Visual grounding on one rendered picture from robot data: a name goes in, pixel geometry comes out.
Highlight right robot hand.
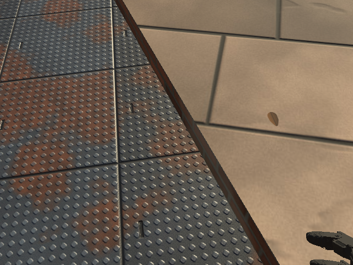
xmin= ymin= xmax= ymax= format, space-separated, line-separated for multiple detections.
xmin=306 ymin=231 xmax=353 ymax=265

